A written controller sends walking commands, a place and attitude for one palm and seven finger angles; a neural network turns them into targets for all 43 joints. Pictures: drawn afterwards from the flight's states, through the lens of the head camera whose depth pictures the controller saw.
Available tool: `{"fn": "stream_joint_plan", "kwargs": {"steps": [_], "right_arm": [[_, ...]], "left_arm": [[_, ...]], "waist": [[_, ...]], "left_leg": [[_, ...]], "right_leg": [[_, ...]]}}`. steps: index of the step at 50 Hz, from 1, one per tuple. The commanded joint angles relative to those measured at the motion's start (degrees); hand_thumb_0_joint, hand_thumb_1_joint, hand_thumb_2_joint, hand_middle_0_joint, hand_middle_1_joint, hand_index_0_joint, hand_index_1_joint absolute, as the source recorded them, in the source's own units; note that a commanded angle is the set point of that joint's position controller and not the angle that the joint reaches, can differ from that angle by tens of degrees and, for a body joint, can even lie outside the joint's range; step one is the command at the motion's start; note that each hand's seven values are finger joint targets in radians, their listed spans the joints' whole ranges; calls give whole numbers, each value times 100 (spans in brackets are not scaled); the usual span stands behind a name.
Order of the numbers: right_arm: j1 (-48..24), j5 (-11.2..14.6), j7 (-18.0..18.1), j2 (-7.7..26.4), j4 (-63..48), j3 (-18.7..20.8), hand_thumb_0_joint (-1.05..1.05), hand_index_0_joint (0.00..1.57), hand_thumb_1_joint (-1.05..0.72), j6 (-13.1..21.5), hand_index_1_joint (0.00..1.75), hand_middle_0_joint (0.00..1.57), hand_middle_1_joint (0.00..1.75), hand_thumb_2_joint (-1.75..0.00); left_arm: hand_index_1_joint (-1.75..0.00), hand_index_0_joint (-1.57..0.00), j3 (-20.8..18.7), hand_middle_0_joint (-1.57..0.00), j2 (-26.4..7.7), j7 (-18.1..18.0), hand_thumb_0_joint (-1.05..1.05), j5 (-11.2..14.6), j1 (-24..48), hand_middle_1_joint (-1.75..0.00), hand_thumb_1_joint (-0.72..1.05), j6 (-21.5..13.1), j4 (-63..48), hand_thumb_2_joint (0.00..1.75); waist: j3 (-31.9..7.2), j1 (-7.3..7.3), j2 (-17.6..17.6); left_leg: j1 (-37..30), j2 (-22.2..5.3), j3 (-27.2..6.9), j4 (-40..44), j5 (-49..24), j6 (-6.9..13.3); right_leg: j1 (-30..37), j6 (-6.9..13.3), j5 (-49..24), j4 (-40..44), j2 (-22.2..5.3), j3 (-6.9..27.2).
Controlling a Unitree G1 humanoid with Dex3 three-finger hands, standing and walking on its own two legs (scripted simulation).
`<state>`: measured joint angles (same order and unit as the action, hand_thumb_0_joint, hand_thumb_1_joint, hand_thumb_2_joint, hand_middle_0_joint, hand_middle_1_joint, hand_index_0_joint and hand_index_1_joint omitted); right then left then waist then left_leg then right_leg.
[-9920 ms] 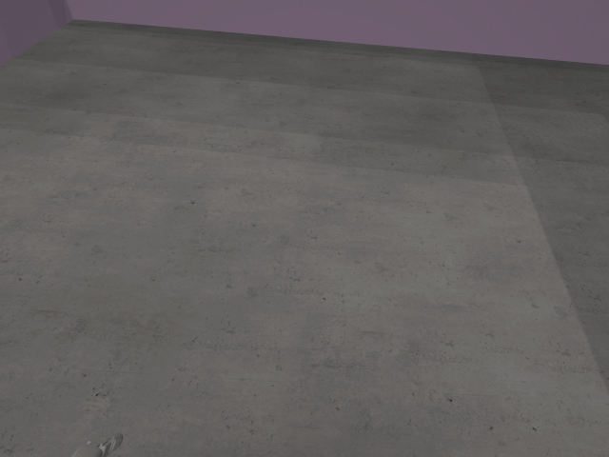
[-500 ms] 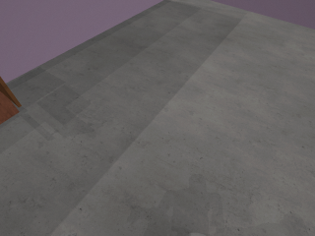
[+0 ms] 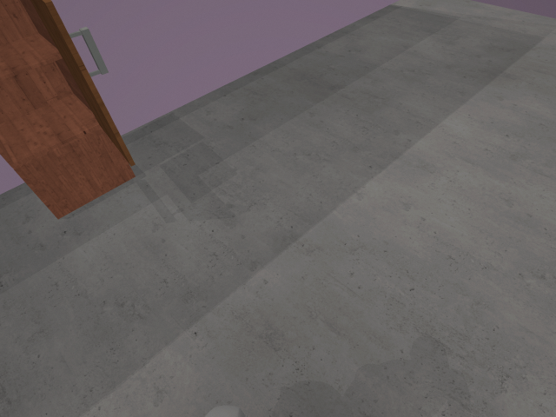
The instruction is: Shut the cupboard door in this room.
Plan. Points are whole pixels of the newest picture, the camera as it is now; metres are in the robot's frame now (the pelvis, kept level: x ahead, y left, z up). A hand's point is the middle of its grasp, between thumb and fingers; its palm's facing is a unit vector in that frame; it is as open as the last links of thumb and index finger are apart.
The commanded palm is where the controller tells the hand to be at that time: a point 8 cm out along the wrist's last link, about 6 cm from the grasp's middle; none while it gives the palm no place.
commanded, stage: turn or walk to find it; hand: left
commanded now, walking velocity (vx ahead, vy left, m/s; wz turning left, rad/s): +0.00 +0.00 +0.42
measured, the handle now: (88, 53) +1.12 +0.66 +0.02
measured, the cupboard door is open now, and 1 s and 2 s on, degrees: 86 86 86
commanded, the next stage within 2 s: stand and wait in 0.10 s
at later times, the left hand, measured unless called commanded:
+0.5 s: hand out of the picture -0.04 +0.25 -0.18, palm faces +0.18 -0.96 -0.23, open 7.4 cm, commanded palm none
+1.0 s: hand out of the picture -0.08 +0.22 -0.17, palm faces +0.35 -0.90 -0.25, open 7.3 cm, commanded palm none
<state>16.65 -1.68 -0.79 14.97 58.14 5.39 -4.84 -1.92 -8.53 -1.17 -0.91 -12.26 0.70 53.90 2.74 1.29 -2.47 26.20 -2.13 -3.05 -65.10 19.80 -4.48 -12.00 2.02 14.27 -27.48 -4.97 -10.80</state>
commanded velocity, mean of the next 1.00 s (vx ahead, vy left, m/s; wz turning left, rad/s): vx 0.00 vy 0.00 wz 0.29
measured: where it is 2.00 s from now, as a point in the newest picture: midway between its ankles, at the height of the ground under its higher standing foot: outside the picture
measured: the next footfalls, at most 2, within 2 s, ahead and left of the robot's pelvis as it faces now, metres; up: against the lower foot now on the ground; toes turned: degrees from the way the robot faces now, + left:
left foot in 0.20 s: -0.02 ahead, +0.16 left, +0.00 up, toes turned +8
right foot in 0.62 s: +0.01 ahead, -0.07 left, +0.00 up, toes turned +3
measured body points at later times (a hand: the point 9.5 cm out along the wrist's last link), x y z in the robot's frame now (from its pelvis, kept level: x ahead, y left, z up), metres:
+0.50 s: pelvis -0.03 +0.05 +0.00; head -0.02 +0.06 +0.45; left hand -0.04 +0.30 -0.16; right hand +0.10 -0.16 -0.14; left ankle -0.06 +0.16 -0.74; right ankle -0.03 -0.09 -0.70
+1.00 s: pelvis -0.07 +0.02 +0.00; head -0.03 +0.01 +0.44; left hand -0.10 +0.26 -0.15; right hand +0.03 -0.22 -0.17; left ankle -0.14 +0.16 -0.69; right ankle -0.03 -0.07 -0.74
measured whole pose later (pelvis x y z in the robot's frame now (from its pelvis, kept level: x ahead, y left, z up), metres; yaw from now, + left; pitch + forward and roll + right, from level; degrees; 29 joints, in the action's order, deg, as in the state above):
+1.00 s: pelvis -0.07 +0.02 +0.00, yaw +19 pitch -1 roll +2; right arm 13.5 -1.1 -0.6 13.3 60.3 4.1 -4.4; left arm -2.6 -10.0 -1.1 -1.6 -12.7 0.4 56.7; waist 4.6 -0.2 -0.7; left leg 20.9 -3.3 1.3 -52.3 25.4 -3.7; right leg -12.9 1.3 16.0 -30.2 -7.0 -14.0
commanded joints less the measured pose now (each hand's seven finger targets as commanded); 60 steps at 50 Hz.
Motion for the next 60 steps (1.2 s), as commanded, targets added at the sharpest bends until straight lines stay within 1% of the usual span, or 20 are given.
{"fn": "stream_joint_plan", "kwargs": {"steps": [1,5,8,9,11,17,24,29,30,32,34,36,39,48,53,54,55,56,57,60], "right_arm": [[-527,52,7,177,-503,-14,0,20,-90,146,30,20,30,-90],[-654,119,24,97,-579,-100,0,20,-90,250,30,20,30,-90],[-245,141,78,86,-409,-145,0,20,-90,353,30,20,30,-90],[-16,140,74,232,-322,-126,0,20,-90,413,30,20,30,-90],[50,75,151,1069,-343,24,0,20,-90,436,30,20,30,-90],[-688,72,294,472,-289,-225,0,20,-90,523,30,20,30,-90],[-317,69,280,505,-59,-154,0,20,-90,499,30,20,30,-90],[-606,90,232,484,-168,-91,0,20,-90,448,30,20,30,-90],[-605,117,212,339,-194,-103,0,20,-90,454,30,20,30,-90],[-795,144,172,-6,-469,-149,0,20,-90,391,30,20,30,-90],[-763,81,152,244,-373,-23,0,20,-90,226,30,20,30,-90],[-537,69,86,168,-181,-8,0,20,-90,180,30,20,30,-90],[-220,67,26,94,-82,7,0,20,-90,140,30,20,30,-90],[-713,92,24,21,-315,-114,0,20,-90,221,30,20,30,-90],[-206,115,49,50,-266,-142,0,20,-90,349,30,20,30,-90],[-5,114,36,224,-227,-104,0,20,-90,399,30,20,30,-90],[163,61,61,740,-259,-3,0,20,-90,454,30,20,30,-90],[332,50,112,1098,-231,71,0,20,-90,412,30,20,30,-90],[273,26,124,1074,-222,57,0,20,-90,385,30,20,30,-90],[-390,28,222,688,-377,-61,0,20,-90,433,30,20,30,-90]], "left_arm": [[-30,-20,-303,-20,-1268,-87,0,-73,-348,-30,90,-113,-240,90],[-30,-20,-381,-20,-1470,-71,0,-110,-465,-30,90,-81,-134,90],[-30,-20,-347,-20,-1438,-52,0,-62,-371,-30,90,-57,3,90],[-30,-20,-305,-20,-1292,-47,0,-3,-326,-30,90,-29,8,90],[-30,-20,-111,-20,-711,-30,0,24,-213,-30,90,67,-211,90],[-30,-20,-99,-20,-738,24,0,2,-319,-30,90,117,343,90],[-30,-20,-48,-20,-714,-22,0,51,53,-30,90,67,311,90],[-30,-20,-97,-20,-713,-51,0,39,-499,-30,90,-15,433,90],[-30,-20,-133,-20,-841,-72,0,15,-627,-30,90,-68,445,90],[-30,-20,-281,-20,-1560,-100,0,-60,-802,-30,90,-125,360,90],[-30,-20,-301,-20,-1295,-142,0,-28,-378,-30,90,-100,218,90],[-30,-20,-236,-20,-1096,-109,0,-15,28,-30,90,-102,33,90],[-30,-20,-231,-20,-1049,-104,0,-27,142,-30,90,-135,-76,90],[-30,-20,-324,-20,-1346,-86,0,-82,-425,-30,90,-98,55,90],[-30,-20,-367,-20,-1425,-68,0,-35,-204,-30,90,-32,52,90],[-30,-20,-344,-20,-1288,-53,0,12,-197,-30,90,6,28,90],[-30,-20,-291,-20,-947,-32,0,59,-237,-30,90,50,-139,90],[-30,-20,-181,-20,-743,-35,0,26,134,-30,90,105,-347,90],[-30,-20,-208,-20,-873,-34,0,3,272,-30,90,141,-360,90],[-30,-20,-255,-20,-910,20,0,-4,355,-30,90,164,-150,90]], "waist": [[-36,-356,1223],[-422,-441,1436],[-665,-157,1256],[-792,-13,715],[-606,99,-1459],[-75,-170,-702],[-173,22,-670],[-327,-287,-438],[-431,-353,-26],[-334,-496,1827],[-39,-364,1613],[203,-147,929],[73,-41,1033],[-192,-432,1249],[-551,-133,1118],[-653,-2,489],[-649,82,-1103],[-417,217,-1682],[-385,197,-964],[-49,-12,-950]], "left_leg": [[263,-49,304,961,546,-11],[-263,21,597,2194,862,90],[-1458,177,754,3769,-261,201],[-2187,-31,558,4474,-1017,268],[-2515,-1983,-1508,4869,-3067,1159],[-1961,-1152,-267,4635,-3751,1216],[-2262,-1228,-606,4492,-4332,1327],[-1485,-911,-796,4070,-3087,1085],[-1012,-631,-640,3723,-2387,838],[135,400,277,1908,1153,328],[192,128,-140,420,1087,362],[245,69,-34,-227,578,291],[236,25,110,-332,143,175],[-91,-82,595,1519,673,82],[-1259,2,882,3485,-306,202],[-1910,-174,597,4176,-1030,282],[-2409,-1344,-1081,4656,-2154,753],[-2178,-2107,-1791,4845,-3416,1332],[-1868,-2190,-1487,4775,-2949,1566],[-1631,-1422,-942,4730,-2882,1290]], "right_leg": [[457,560,-743,1081,-1509,1204],[803,671,-1759,604,-1620,1080],[345,293,-2033,-15,-1381,749],[-118,5,-1580,-553,-1113,498],[-1796,-559,1942,-2208,-155,342],[-1451,-547,964,-2967,-64,940],[-978,-601,1189,-1691,2,804],[144,-540,-60,-4,102,660],[745,-465,-659,526,-183,930],[941,532,-2014,1001,-2054,2533],[115,813,-1174,1228,-1922,2194],[-136,609,-925,1169,-1532,1600],[-94,365,-527,1187,-1304,1034],[564,628,-1559,784,-1611,890],[350,263,-1741,-132,-1515,386],[-138,-34,-1258,-764,-1298,180],[-1321,-464,496,-1839,-561,-114],[-1884,-616,2276,-2732,-169,242],[-1702,-512,2123,-3209,-259,606],[-1939,-586,1178,-3676,-242,907]]}}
